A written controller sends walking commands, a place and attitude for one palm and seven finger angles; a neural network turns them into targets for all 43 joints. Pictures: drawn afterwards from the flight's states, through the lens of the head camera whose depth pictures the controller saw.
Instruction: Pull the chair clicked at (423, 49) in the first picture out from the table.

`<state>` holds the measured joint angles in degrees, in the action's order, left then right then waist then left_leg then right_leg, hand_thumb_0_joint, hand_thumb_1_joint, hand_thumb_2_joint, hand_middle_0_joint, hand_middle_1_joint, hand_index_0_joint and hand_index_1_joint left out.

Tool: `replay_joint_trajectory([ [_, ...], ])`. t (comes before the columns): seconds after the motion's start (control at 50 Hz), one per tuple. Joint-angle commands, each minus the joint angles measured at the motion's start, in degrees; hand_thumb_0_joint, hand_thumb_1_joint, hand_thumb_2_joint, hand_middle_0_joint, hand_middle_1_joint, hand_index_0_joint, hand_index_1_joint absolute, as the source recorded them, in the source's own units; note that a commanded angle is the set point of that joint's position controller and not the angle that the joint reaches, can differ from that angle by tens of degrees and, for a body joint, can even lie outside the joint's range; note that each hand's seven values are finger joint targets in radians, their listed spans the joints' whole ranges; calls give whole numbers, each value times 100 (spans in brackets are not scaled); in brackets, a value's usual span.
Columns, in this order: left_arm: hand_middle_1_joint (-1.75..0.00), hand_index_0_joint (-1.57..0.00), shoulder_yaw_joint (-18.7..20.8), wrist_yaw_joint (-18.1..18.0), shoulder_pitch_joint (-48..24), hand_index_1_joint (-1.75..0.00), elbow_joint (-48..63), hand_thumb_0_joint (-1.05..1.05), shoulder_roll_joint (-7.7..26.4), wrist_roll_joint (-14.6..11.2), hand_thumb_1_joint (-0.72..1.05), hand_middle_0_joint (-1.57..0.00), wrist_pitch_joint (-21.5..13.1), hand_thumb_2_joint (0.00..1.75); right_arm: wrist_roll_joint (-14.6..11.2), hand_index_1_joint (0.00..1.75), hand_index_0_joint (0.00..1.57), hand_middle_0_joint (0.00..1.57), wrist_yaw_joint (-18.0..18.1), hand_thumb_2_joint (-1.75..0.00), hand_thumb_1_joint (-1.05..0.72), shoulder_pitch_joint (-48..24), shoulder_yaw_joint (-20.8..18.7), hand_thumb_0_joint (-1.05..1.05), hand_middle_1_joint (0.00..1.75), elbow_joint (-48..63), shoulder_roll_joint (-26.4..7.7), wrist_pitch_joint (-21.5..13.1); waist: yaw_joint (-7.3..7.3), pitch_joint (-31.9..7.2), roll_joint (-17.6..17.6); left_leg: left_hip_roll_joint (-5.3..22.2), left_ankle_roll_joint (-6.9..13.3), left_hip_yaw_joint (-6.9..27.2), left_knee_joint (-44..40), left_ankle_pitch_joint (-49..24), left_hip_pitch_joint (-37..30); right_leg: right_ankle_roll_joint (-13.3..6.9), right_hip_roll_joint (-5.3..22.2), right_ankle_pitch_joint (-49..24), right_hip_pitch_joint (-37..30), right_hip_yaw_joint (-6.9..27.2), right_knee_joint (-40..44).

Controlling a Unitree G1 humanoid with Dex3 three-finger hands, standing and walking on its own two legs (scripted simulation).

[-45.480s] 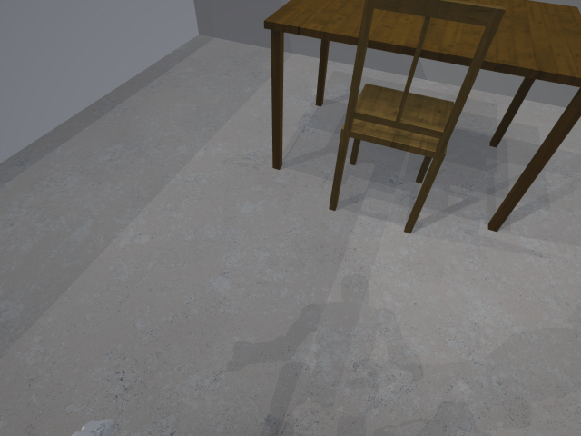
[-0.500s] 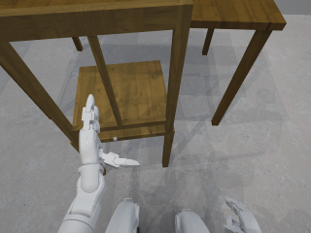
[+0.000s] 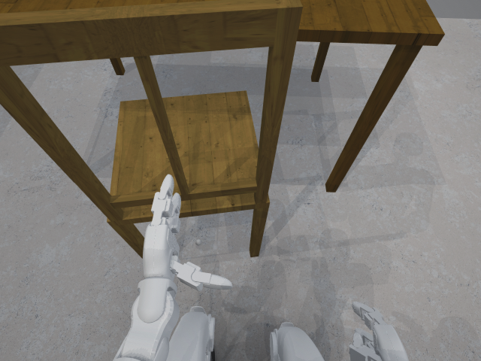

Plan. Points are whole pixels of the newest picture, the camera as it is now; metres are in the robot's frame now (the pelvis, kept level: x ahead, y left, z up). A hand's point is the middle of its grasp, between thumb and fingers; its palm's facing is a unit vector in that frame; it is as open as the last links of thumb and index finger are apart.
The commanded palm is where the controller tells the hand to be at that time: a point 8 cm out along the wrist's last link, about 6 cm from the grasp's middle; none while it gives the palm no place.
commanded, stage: aim the fingers beside a spindle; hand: left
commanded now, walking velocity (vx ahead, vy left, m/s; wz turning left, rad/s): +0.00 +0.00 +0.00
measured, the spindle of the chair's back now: (169, 141) +0.46 +0.14 +0.06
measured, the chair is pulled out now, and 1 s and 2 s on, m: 0.16 0.16 0.16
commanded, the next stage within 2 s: push the fingers through the gap in 1.00 s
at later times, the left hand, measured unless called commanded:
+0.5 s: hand (189, 220) +0.33 +0.09 +0.04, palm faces +0.10 -0.99 -0.02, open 17.0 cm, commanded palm +0.30 +0.15 +0.02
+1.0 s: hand (200, 231) +0.33 +0.08 +0.00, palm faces +0.09 -1.00 +0.03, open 16.9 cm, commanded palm +0.30 +0.14 +0.02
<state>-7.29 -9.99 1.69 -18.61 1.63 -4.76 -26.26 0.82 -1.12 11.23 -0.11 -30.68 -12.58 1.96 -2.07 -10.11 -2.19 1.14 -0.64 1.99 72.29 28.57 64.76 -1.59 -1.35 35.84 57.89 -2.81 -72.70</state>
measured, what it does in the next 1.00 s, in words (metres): stands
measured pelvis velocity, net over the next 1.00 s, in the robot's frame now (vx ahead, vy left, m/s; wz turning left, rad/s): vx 0.00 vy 0.00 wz -0.01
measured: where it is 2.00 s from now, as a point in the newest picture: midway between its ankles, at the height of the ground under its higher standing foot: outside the picture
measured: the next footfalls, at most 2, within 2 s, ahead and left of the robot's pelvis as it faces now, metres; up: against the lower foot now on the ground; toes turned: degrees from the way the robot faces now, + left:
none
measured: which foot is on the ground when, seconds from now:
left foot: down 0.00-1.00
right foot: down 0.00-1.00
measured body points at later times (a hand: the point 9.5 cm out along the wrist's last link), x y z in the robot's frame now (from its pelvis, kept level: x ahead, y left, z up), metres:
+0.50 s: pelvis +0.00 +0.01 +0.00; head +0.09 +0.01 +0.44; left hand +0.31 +0.15 +0.04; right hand +0.15 -0.23 -0.12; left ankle +0.05 +0.12 -0.62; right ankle -0.01 -0.11 -0.62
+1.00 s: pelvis +0.00 +0.00 +0.00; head +0.10 +0.01 +0.43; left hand +0.31 +0.13 +0.00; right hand +0.16 -0.23 -0.11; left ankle +0.05 +0.12 -0.62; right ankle -0.01 -0.11 -0.62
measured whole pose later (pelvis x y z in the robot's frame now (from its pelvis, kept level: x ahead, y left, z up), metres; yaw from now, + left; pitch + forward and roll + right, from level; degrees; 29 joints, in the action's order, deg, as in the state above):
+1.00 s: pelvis +0.00 +0.00 +0.00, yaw -1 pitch +22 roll -1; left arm -5.0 -13.6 -3.4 -22.6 1.1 -1.9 -25.8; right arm 1.5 -1.7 10.1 0.4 -30.1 -11.6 3.4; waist -3.1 -10.0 -1.1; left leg 1.4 -0.5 1.5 73.2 28.9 66.1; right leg -1.4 -1.6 36.0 59.5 -2.3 -73.7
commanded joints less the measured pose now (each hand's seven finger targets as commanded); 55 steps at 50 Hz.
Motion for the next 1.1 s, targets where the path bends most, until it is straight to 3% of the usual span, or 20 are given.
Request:
replay_joint_trajectory([
  [0.0,-8,-6,907,-671,-1604,-8,2263,0,1078,437,-50,-6,-1080,30,148,30,20,20,56,-90,-90,7,-271,0,30,633,-603,-314,31,-2341,-54,-92,206,38,-534,-1815,-2106,-41,54,-2262,-628,164,920],
  [0.06,-8,-6,671,-822,-1177,-8,1291,0,637,642,-50,-6,-943,30,150,30,20,20,-37,-90,-90,-112,-222,0,30,586,-546,-244,-68,-1809,121,-118,193,-17,-573,-1323,-1759,-28,70,-1915,-474,136,1033],
  [0.14,-8,-6,225,-269,-1107,-8,89,0,125,430,-50,-6,-328,30,22,30,20,20,-32,-90,-90,-164,-207,0,30,628,-700,-110,-220,-1339,622,-143,228,-64,-672,-686,-1304,-8,76,-1437,-499,185,1334],
  [0.22,-8,-6,-17,151,-1602,-8,720,0,-85,49,-50,-6,-252,30,-29,30,20,20,37,-90,-90,-139,-254,0,30,759,-747,-134,-187,-1837,322,-123,236,-20,-672,-861,-1653,-29,65,-1522,-527,157,1308],
  [0.28,-8,-6,46,-67,-1973,-8,1949,0,139,36,-50,-6,-664,30,29,30,20,20,67,-90,-90,-133,-285,0,30,782,-674,-250,-117,-2450,-136,-68,209,64,-663,-1482,-2352,-43,72,-1881,-484,98,1143],
  [0.3,-8,-6,353,-251,-2008,-8,2261,0,505,103,-50,-6,-795,30,56,30,20,20,76,-90,-90,-70,-283,0,30,745,-690,-283,-56,-2625,-171,-39,190,131,-656,-1692,-2484,-54,54,-1961,-495,74,1036],
  [0.32,-8,-6,219,-392,-1906,-8,2423,0,413,233,-50,-6,-878,30,94,30,20,20,51,-90,-90,-63,-283,0,30,727,-649,-303,-51,-2724,-385,-35,170,146,-653,-1920,-2711,-57,56,-2064,-416,64,983],
  [0.4,-8,-6,398,-761,-1216,-8,1186,0,473,644,-50,-6,-688,30,137,30,20,20,-46,-90,-90,9,-230,0,30,586,-625,-206,-148,-1858,243,-48,190,122,-683,-1518,-1998,-37,34,-1906,-365,13,1039],
  [0.42,-8,-6,203,-732,-1139,-8,794,0,248,718,-50,-6,-567,30,129,30,20,20,-70,-90,-90,-62,-217,0,30,594,-621,-161,-194,-1617,374,-66,192,96,-703,-1230,-1791,-26,46,-1737,-288,10,1084],
  [0.5,-8,-6,142,-427,-1297,-8,-135,0,-4,561,-50,-6,-146,30,0,30,20,20,-57,-90,-90,-146,-185,0,30,672,-714,-24,-219,-1153,683,-134,232,28,-810,-557,-1381,-38,41,-1166,-292,63,1332],
  [0.62,-8,-6,501,-462,-2066,-8,2115,0,500,183,-50,-6,-833,30,100,30,20,20,12,-90,-90,-115,-267,0,30,776,-662,-164,53,-2825,-317,-70,163,45,-654,-1764,-2533,-68,60,-2099,-624,131,1035],
  [0.64,-8,-6,439,-529,-1896,-8,2210,0,461,218,-50,-6,-924,30,120,30,20,20,1,-90,-90,-70,-254,0,30,739,-614,-195,23,-2824,-272,-62,160,51,-658,-1938,-2624,-62,50,-2229,-684,109,1022],
  [0.7,-8,-6,164,-624,-1489,-8,1895,0,321,453,-50,-6,-914,30,144,30,20,20,-52,-90,-90,3,-241,0,30,663,-621,-213,-158,-2432,-96,-37,188,98,-632,-1942,-2426,-32,37,-2269,-566,75,1029],
  [0.76,-8,-6,-221,-444,-1287,-8,565,0,-86,628,-50,-6,-495,30,93,30,20,20,-73,-90,-90,-16,-228,0,30,555,-676,-124,-387,-1427,482,-48,212,105,-681,-1076,-1702,-9,41,-1698,-241,14,1193],
  [0.8,-8,-6,-367,-263,-1221,-8,-69,0,-360,577,-50,-6,-203,30,5,30,20,20,-66,-90,-90,-34,-216,0,30,597,-699,-68,-394,-1097,728,-84,242,91,-730,-753,-1475,-20,32,-1417,-184,25,1316],
  [0.86,-8,-6,34,-202,-1523,-8,25,0,-109,392,-50,-6,-144,30,-17,30,20,20,-13,-90,-90,-85,-237,0,30,687,-738,-27,-187,-1491,701,-145,241,34,-717,-826,-1492,-34,60,-1453,-400,77,1277],
  [0.92,-8,-6,908,-471,-1808,-8,1416,0,742,236,-50,-6,-592,30,99,30,20,20,20,-90,-90,-97,-269,0,30,813,-660,-63,183,-2598,84,-151,205,-72,-622,-1566,-1962,-54,81,-2225,-874,201,1056],
  [0.96,-8,-6,1062,-699,-1785,-8,2266,0,954,278,-50,-6,-959,30,139,30,20,20,-7,-90,-90,-38,-249,0,30,791,-527,-117,267,-3015,-266,-131,161,-73,-602,-2161,-2390,-67,75,-2727,-1107,217,915],
  [1.0,-8,-6,899,-827,-1355,-8,2517,0,880,403,-50,-6,-1096,30,163,30,20,20,-49,-90,-90,16,-241,0,30,769,-497,-151,198,-3015,-263,-102,157,-37,-580,-2446,-2487,-66,43,-2903,-1102,188,871],
  [1.08,-8,-6,-391,-421,-682,-8,1214,0,-219,555,-50,-6,-640,30,98,30,20,20,-138,-90,-90,-5,-242,0,30,682,-614,-141,-331,-1700,261,-48,203,22,-676,-1566,-1976,-1,41,-2292,-563,84,1211],
])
